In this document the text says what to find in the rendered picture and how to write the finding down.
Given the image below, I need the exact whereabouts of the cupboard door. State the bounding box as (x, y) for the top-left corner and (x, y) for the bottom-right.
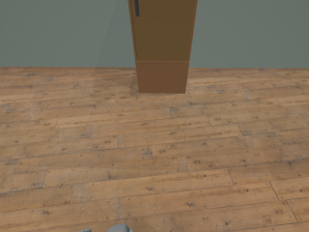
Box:
(130, 0), (195, 60)

